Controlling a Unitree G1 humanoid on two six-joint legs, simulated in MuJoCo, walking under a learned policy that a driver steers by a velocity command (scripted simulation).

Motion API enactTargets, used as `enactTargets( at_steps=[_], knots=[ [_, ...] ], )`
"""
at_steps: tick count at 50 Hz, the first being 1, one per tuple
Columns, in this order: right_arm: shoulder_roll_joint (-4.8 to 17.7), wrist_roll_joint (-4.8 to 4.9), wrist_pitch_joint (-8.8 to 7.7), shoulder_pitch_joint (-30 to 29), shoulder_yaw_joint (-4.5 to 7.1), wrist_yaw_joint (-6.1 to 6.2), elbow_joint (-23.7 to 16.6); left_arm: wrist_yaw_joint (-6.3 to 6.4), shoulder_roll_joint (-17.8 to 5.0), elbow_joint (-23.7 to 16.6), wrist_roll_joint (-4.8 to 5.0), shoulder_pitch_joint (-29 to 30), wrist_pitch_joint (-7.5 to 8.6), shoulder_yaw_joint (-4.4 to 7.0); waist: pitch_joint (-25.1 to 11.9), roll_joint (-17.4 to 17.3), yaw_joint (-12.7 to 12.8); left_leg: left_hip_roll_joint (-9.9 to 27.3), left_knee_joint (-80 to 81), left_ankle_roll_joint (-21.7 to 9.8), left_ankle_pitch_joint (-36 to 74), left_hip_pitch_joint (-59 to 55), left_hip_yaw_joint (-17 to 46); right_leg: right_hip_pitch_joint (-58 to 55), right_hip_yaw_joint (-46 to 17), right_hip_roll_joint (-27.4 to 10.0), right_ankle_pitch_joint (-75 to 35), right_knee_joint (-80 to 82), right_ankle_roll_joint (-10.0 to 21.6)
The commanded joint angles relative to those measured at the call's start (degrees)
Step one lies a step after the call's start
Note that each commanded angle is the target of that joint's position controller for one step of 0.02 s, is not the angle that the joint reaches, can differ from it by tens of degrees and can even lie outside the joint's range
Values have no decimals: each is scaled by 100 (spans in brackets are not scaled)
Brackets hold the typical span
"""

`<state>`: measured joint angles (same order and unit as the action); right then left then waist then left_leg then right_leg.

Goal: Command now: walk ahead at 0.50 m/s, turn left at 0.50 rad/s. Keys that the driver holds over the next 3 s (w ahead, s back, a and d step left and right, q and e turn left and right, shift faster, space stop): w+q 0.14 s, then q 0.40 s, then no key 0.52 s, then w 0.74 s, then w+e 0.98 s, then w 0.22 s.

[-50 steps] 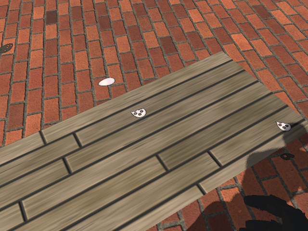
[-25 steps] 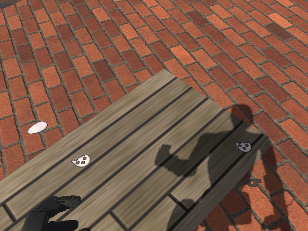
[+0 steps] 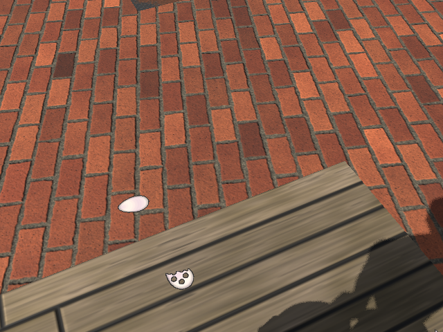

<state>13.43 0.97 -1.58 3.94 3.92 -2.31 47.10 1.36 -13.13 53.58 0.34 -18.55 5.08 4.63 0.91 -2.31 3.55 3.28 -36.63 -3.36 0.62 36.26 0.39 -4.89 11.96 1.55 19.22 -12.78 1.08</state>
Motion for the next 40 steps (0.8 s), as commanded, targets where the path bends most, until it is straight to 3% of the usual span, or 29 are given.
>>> enactTargets(
  at_steps=[1, 2, 3, 4, 5, 6, 7, 8, 9, 10, 11, 13, 15, 17, 21, 24, 25, 26, 27, 28, 29, 30, 31, 33, 35, 38, 40],
  knots=[
    [359, 15, -86, -706, 62, -113, -694, 57, -1090, -193, 71, -46, -52, 249, 272, 701, -90, -247, 160, -244, -891, 71, -520, -274, -276, -1811, -5056, -535, 591],
    [473, 21, -68, -439, 126, -117, -680, 82, -1187, -206, 88, 3, -85, 270, 29, 849, -285, -461, 122, -357, -1191, -460, -710, -267, -194, -1803, -6095, -1040, 529],
    [672, 48, -54, 191, 241, -108, -544, 97, -1255, -228, 95, 105, -119, 276, -318, 871, -668, -681, 313, -519, -1187, -1313, -808, -122, -87, -1709, -6660, -1892, 430],
    [1029, 50, -33, 1179, 431, -40, -295, 108, -1255, -280, 112, 220, -115, 254, -820, 702, -1180, -757, 714, -772, -749, -2896, -577, 655, 28, -1483, -6125, -3169, 228],
    [1612, 35, 10, 1978, 601, 99, -134, 81, -951, -497, -21, 194, -41, 150, -1401, -254, -1311, 497, 806, -1357, -823, -4904, 1482, 2703, 50, -983, -3140, -5212, -72],
    [1784, 29, -63, 1775, 542, 85, -249, -39, -389, -743, -31, -44, 194, -66, -2041, -1159, -817, 1669, 1782, -2368, -1437, -6040, 4620, 4517, -1062, 194, 1364, -6775, -261],
    [1278, -37, -86, 1851, 396, 98, -254, -138, -852, -837, 162, 545, 395, 52, -1847, -594, -1118, 1466, 1989, -2051, -1448, -5980, 4123, 5133, -1846, -178, 1117, -6979, -110],
    [986, -39, -134, 1462, 321, 107, -318, -148, -933, -951, 245, 866, 462, 57, -1155, -388, -1003, 1257, 1928, -1790, -493, -5213, 3108, 5182, -1737, -413, 657, -6643, -22],
    [869, -25, -171, 966, 283, 99, -430, -82, -880, -911, 116, 925, 460, 76, -687, 157, -687, 980, 1905, -1572, 723, -4268, 2395, 4836, -1682, -625, 357, -6104, -70],
    [719, -11, -184, 683, 232, 120, -519, -20, -979, -899, -32, 907, 396, 148, -487, 269, -499, 803, 1921, -1439, 1568, -3635, 1932, 4472, -1619, -746, 196, -5710, -173],
    [709, -35, -174, 619, 206, 154, -578, -10, -945, -935, -70, 839, 308, 167, -437, 256, -354, 705, 1976, -1423, 2101, -3174, 1750, 4137, -1603, -764, 120, -5583, -268],
    [900, -46, -158, 653, 247, 215, -592, 13, -728, -1027, -106, 766, 171, 136, -413, 215, -218, 579, 1972, -1409, 2968, -2690, 1470, 3931, -1484, -679, -28, -4981, -462],
    [1094, -49, -99, 754, 308, 288, -588, 46, -588, -1164, -115, 1048, 99, 80, -401, 54, -261, 303, 1876, -1237, 3294, -2361, 1150, 3788, -1341, -440, -545, -4041, -548],
    [1110, 24, 21, 848, 326, 358, -585, 20, -499, -1275, -109, 1377, 76, 19, -561, -161, -385, 17, 1698, -951, 3006, -2186, 976, 3390, -1293, -201, -1386, -3118, -540],
    [1067, 41, 195, 1075, 320, 444, -577, -84, -637, -1518, -36, 1916, 26, 11, -686, -358, -610, 42, 1368, -653, 1799, -2342, 1505, 3034, -1481, 68, -2035, -2069, -517],
    [974, 20, 214, 895, 299, 491, -712, -107, -922, -1543, -76, 1743, 58, 99, -653, -483, -427, 140, 846, -571, 1129, -2725, 2218, 2866, -1788, 28, -1699, -1546, -348],
    [929, 30, 207, 713, 280, 496, -797, -101, -953, -1499, -106, 1500, 102, 117, -677, -482, -237, -3, 502, -457, 874, -2683, 2263, 2485, -1744, -41, -2074, -1130, -231],
    [730, -22, 179, 705, 215, 485, -910, -65, -1123, -1479, -187, 1211, 140, 153, -983, -204, -140, -332, -243, -244, 325, -2376, 2084, 1594, -1991, -532, -3196, -974, 15],
    [400, -141, 145, 1109, 120, 469, -974, 3, -1346, -1517, -292, 945, 100, 165, -1493, 895, -281, -968, -1649, 69, -2451, -1348, 1445, 162, -2983, -1717, -5790, -1373, 550],
    [606, 25, 149, 1996, 118, 439, -966, -12, -1329, -1419, -316, 685, 1, 163, -2185, 2166, -582, -1245, -2808, 310, -4416, -437, 1126, -610, -4781, -2965, -5602, -1171, 1702],
    [1162, 23, 216, 2100, 251, 435, -721, -29, -980, -1598, -149, 1013, -57, 95, -1942, 1361, -556, -842, -3482, 529, -4061, -275, 1198, -167, -4821, -2756, -4215, -1013, 1722],
    [1326, 21, 331, 1562, 312, 461, -727, -23, -718, -1672, -129, 1201, -128, 12, -1400, 904, -405, -713, -3804, 675, -3630, -126, 979, 317, -3999, -2292, -3384, -1002, 1441],
    [1230, 5, 452, 1349, 311, 504, -714, -34, -659, -1677, -149, 1366, -207, -44, -1077, 626, -421, -629, -3818, 745, -3344, -182, 855, 886, -3523, -1943, -2691, -842, 1258],
    [959, -25, 548, 1228, 259, 517, -797, -39, -762, -1637, -176, 1620, -319, -57, -593, 791, -526, -551, -3469, 777, -2918, -639, 636, 1911, -2878, -1495, -1926, -490, 1114],
    [639, -26, 512, 1339, 161, 500, -786, -48, -744, -1592, -184, 1699, -355, -58, -595, 1012, -582, -536, -2590, 776, -2770, -1066, 331, 2131, -2367, -1192, -1825, -383, 1053],
    [531, -97, 447, 1105, 66, 478, -814, -38, -825, -1491, -117, 1596, -374, -27, -790, 1186, -407, -347, -1312, 721, -2633, -1570, 178, 1933, -2324, -1285, -1793, -406, 1175],
    [654, -89, 429, 1022, 74, 441, -802, -30, -949, -1408, -83, 1430, -411, -2, -814, 1245, -308, -331, -707, 642, -2347, -1805, 116, 1834, -2475, -1411, -1404, -428, 1221]
  ],
)
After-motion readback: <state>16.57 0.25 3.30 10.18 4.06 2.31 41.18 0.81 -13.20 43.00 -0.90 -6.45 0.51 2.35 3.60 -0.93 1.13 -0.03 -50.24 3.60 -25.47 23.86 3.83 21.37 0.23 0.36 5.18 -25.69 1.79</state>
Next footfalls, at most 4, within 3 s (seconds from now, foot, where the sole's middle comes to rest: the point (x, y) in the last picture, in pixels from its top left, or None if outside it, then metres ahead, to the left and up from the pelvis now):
0.08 left None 0.21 0.11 -0.77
0.52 right None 0.47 0.00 -0.77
0.88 left None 0.28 0.18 -0.77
1.82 left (138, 259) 0.70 0.36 -0.77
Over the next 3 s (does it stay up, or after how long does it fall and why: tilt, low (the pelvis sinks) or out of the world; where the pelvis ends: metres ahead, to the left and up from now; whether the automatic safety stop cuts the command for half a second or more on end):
stays up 1.23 0.36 0.00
